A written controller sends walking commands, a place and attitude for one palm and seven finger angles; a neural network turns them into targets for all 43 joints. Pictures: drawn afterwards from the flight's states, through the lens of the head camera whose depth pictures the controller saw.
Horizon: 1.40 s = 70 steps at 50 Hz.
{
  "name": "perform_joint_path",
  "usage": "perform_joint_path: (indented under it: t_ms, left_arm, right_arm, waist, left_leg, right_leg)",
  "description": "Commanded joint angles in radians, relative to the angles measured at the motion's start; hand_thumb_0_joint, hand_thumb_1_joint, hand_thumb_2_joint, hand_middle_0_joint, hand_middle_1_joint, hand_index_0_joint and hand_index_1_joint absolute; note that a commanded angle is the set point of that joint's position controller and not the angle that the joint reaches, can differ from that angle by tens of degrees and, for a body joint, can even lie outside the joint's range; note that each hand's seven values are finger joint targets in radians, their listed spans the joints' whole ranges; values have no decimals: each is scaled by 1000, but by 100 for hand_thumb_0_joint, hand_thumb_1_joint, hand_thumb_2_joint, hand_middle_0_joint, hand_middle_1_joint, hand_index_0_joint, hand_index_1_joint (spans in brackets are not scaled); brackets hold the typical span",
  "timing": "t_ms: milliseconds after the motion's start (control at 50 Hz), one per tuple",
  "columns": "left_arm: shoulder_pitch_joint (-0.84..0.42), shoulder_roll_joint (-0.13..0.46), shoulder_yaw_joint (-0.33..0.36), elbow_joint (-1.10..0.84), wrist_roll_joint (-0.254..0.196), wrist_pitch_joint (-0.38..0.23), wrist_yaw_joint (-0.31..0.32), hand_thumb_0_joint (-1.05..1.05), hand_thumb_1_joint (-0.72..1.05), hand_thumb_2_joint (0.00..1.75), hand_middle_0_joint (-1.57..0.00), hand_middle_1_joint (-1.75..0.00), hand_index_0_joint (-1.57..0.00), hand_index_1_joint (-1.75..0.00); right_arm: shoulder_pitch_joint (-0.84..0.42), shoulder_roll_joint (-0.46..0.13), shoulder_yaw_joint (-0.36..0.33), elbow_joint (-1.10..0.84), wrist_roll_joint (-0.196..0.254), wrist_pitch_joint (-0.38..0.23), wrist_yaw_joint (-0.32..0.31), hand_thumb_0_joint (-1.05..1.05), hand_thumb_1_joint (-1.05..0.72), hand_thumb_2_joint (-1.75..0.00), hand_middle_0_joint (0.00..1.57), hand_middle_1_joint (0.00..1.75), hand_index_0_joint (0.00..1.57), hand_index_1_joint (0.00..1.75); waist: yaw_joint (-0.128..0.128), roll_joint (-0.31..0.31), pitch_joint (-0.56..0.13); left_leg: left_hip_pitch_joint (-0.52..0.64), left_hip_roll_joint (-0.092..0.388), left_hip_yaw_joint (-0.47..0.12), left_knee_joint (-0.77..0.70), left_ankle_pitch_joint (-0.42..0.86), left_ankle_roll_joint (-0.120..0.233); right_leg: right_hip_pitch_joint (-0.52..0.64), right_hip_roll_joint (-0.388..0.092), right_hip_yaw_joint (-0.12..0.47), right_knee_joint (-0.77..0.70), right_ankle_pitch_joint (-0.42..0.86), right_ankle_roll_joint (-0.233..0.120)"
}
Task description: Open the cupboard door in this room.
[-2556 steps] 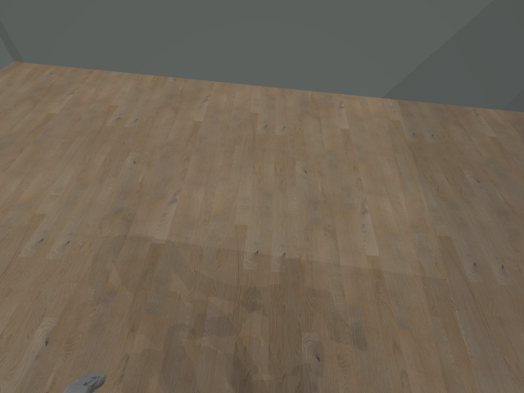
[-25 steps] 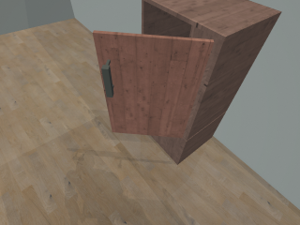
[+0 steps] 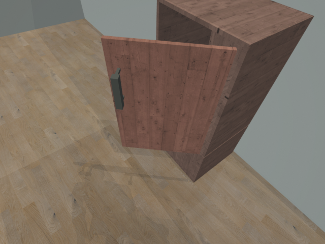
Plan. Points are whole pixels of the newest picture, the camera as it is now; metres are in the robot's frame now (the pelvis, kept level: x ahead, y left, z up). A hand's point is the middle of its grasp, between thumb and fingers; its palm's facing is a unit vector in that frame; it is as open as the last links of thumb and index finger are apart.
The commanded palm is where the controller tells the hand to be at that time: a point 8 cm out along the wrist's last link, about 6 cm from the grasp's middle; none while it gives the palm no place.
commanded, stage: come to a stop and stand still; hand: left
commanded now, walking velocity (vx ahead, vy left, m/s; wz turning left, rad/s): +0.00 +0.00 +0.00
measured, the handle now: (119, 88) +0.60 +0.19 +0.01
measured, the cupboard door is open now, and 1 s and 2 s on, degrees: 48 48 48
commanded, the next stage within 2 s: look again from close up in 0.22 s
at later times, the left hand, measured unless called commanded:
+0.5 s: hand out of the picture +0.01 +0.18 -0.18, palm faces -0.02 -0.98 -0.21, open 7.4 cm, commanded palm none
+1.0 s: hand out of the picture -0.03 +0.20 -0.18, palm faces -0.03 -0.98 -0.20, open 7.4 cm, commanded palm none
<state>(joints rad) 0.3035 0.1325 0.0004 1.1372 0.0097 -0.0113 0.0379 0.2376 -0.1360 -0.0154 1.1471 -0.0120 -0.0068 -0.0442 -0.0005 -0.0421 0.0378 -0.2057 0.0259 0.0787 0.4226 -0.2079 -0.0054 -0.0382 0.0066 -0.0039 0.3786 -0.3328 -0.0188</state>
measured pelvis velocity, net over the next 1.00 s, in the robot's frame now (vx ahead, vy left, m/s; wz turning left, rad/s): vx -0.02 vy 0.02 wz -0.03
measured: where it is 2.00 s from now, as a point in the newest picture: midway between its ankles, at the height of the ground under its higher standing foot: outside the picture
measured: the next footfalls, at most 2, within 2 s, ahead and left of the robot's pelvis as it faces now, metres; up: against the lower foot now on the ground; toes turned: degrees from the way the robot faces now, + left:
right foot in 1.66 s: +0.17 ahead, -0.12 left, +0.00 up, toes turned -7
left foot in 2.00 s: +0.08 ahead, +0.12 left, +0.00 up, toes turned +1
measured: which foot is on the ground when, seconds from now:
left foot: down 0.00-1.00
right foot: down 0.00-1.00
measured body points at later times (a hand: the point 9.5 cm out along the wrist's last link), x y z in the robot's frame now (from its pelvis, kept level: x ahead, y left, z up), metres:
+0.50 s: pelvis +0.00 +0.01 -0.01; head +0.02 +0.01 +0.44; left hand +0.01 +0.23 -0.17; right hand +0.02 -0.22 -0.17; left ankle +0.01 +0.12 -0.74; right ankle -0.08 -0.11 -0.74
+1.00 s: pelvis -0.02 +0.02 -0.01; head -0.01 +0.02 +0.44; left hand -0.03 +0.25 -0.17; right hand -0.01 -0.22 -0.16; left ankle +0.01 +0.12 -0.74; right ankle -0.08 -0.10 -0.74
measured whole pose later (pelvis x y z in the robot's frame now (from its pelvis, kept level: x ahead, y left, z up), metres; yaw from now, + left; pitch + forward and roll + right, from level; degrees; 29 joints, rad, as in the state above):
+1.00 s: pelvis -0.02 +0.02 -0.01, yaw -2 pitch +0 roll +0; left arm 0.33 0.19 -0.01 1.07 0.02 0.00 0.03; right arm 0.26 -0.17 0.00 1.08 -0.01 -0.01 -0.02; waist 0.01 -0.02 0.02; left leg -0.28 0.02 0.10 0.51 -0.23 0.02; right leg -0.14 -0.01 0.03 0.51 -0.37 0.00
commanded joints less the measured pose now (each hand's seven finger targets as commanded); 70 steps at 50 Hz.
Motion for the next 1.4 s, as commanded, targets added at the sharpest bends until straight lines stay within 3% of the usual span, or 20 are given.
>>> perform_joint_path:
  t_ms: [0, 260, 280, 300, 320, 360, 400, 460, 620, 900, 1040, 1120, 1160, 1200, 1240, 1260, 1280, 1300, 1340, 1380]
  left_arm:
    - [91, 95, 18, -14, -1, -12, 8, 0, 90, 90, -20, -30, -20, -30]
    - [83, 101, 17, -16, 0, -10, 8, 0, 90, 90, -20, -30, -20, -30]
    - [81, 105, 17, -16, -1, -10, 7, 0, 90, 90, -20, -30, -20, -30]
    - [137, 117, 8, -20, 25, -46, 47, 0, 90, 90, -20, -30, -20, -30]
    - [94, 168, 22, -75, 17, -51, 42, 0, 90, 90, -20, -30, -20, -30]
    - [60, 154, 15, -88, 13, -54, 30, 0, 90, 90, -20, -30, -20, -30]
    - [93, 132, 16, -97, 6, -53, 31, 0, 90, 90, -20, -30, -20, -30]
    - [88, 123, 12, -107, 5, -34, 28, 0, 90, 90, -20, -30, -20, -30]
    - [54, 136, 7, -125, 7, 0, 12, 0, 90, 90, -20, -30, -20, -30]
    - [63, 168, 8, -109, 6, -10, 1, 0, 90, 90, -20, -30, -20, -30]
    - [117, 146, 15, -85, 16, -3, -17, 0, 90, 90, -20, -30, -20, -30]
    - [166, 168, 28, -68, 14, -15, -17, 0, 90, 90, -20, -30, -20, -30]
    - [215, 184, 39, -50, 14, -25, -12, 0, 90, 90, -20, -30, -20, -30]
    - [235, 185, 43, -42, 19, -33, -7, 0, 90, 90, -20, -30, -20, -30]
    - [193, 175, 41, -48, 19, -33, -7, 0, 90, 90, -20, -30, -20, -30]
    - [165, 146, 35, -65, 16, -34, -10, 0, 90, 90, -20, -30, -20, -30]
    - [108, 108, 27, -93, 5, -41, -9, 0, 90, 90, -20, -30, -20, -30]
    - [39, 112, 22, -117, 6, -47, 1, 0, 90, 90, -20, -30, -20, -30]
    - [10, 94, 33, -119, 5, -29, 7, 0, 90, 90, -20, -30, -20, -30]
    - [45, 43, 25, -107, 7, -3, -3, 0, 90, 90, -20, -30, -20, -30]
  right_arm:
    - [71, -101, -10, -20, 1, -12, -5, 0, -90, -90, 20, 30, 20, 30]
    - [65, -107, -7, -20, 0, -9, -4, 0, -90, -90, 20, 30, 20, 30]
    - [63, -108, -8, -21, 0, -10, -4, 0, -90, -90, 20, 30, 20, 30]
    - [-14, -139, -7, -102, 7, -28, 15, 0, -90, -90, 20, 30, 20, 30]
    - [41, -88, -3, -124, 1, -24, 24, 0, -90, -90, 20, 30, 20, 30]
    - [91, -90, -2, -121, -5, -25, 19, 0, -90, -90, 20, 30, 20, 30]
    - [106, -117, -8, -134, 0, -30, 16, 0, -90, -90, 20, 30, 20, 30]
    - [84, -126, -5, -142, -1, -29, 11, 0, -90, -90, 20, 30, 20, 30]
    - [45, -148, -6, -148, -5, -16, 18, 0, -90, -90, 20, 30, 20, 30]
    - [36, -167, -10, -121, 2, -29, 19, 0, -90, -90, 20, 30, 20, 30]
    - [49, -154, -18, -116, -7, -11, 34, 0, -90, -90, 20, 30, 20, 30]
    - [27, -115, -12, -136, -4, -24, 37, 0, -90, -90, 20, 30, 20, 30]
    - [-4, -94, -7, -151, -7, -34, 38, 0, -90, -90, 20, 30, 20, 30]
    - [-24, -90, -5, -158, -5, -45, 38, 0, -90, -90, 20, 30, 20, 30]
    - [77, -94, -5, -123, -2, -55, 32, 0, -90, -90, 20, 30, 20, 30]
    - [213, -142, -16, -71, -5, -64, 25, 0, -90, -90, 20, 30, 20, 30]
    - [376, -214, -31, -27, -13, -67, 11, 0, -90, -90, 20, 30, 20, 30]
    - [434, -206, -17, 0, -8, -60, 0, 0, -90, -90, 20, 30, 20, 30]
    - [291, -132, 0, -35, -7, -58, -7, 0, -90, -90, 20, 30, 20, 30]
    - [162, -123, 6, -81, -5, -56, -9, 0, -90, -90, 20, 30, 20, 30]
  waist:
    - [-5, 30, 1]
    - [-2, 8, 30]
    - [-2, 21, 30]
    - [16, 110, 43]
    - [-26, 66, -5]
    - [-34, 75, -69]
    - [-28, -20, -137]
    - [-11, 65, -70]
    - [3, 50, 96]
    - [6, 43, -4]
    - [12, 47, 104]
    - [24, -89, 125]
    - [39, -153, 108]
    - [43, -128, 105]
    - [-21, -57, 50]
    - [-71, 89, -18]
    - [-118, 307, -91]
    - [-120, 350, -68]
    - [-60, 154, 31]
    - [3, 134, 83]
  left_leg:
    - [115, 86, -88, -18, 280, 26]
    - [106, 87, -84, -33, 253, 24]
    - [109, 85, -83, -29, 267, 22]
    - [69, 78, -26, 205, 394, 7]
    - [-10, 57, -52, 181, 120, 23]
    - [9, 55, -40, 133, 158, 29]
    - [46, 76, -64, 157, 315, 45]
    - [43, 83, -63, 138, 357, 45]
    - [-63, 89, -131, -24, -31, 59]
    - [24, 92, -100, -11, 74, 59]
    - [-95, 85, -114, -18, -334, 67]
    - [-194, 13, -6, 181, -200, 46]
    - [-274, -10, 40, 287, -162, 37]
    - [-297, -7, 46, 283, -206, 40]
    - [-55, -6, 48, 114, -46, 60]
    - [192, 74, -63, 100, 242, 112]
    - [394, 289, -332, 57, 663, 229]
    - [410, 367, -386, 13, 1055, 283]
    - [197, 347, -237, -11, 993, 260]
    - [26, 283, -137, -58, 886, 199]
  right_leg:
    - [-113, -115, 81, -58, 398, -14]
    - [-103, -111, 77, -74, 386, -12]
    - [-102, -114, 82, -70, 411, -12]
    - [-204, -147, 132, -38, 752, 30]
    - [-117, -173, 136, 14, 765, -3]
    - [-80, -146, 97, 89, 784, -34]
    - [-59, -109, 78, 119, 736, -30]
    - [-117, -93, 77, 114, 542, -28]
    - [-244, -51, 79, 51, 2, -23]
    - [-221, -80, 98, 29, 126, -18]
    - [-289, -62, 112, 25, -238, -49]
    - [-216, -144, 234, -56, -174, -95]
    - [-108, -214, 303, -67, 71, -136]
    - [-39, -235, 274, -18, 350, -158]
    - [-126, -162, 136, 137, 534, -113]
    - [-273, -69, 33, 360, 520, -64]
    - [-506, 24, -78, 651, 124, -13]
    - [-610, 14, -17, 815, -257, -15]
    - [-554, -72, 36, 773, -199, -11]
    - [-444, -91, 9, 634, -111, 15]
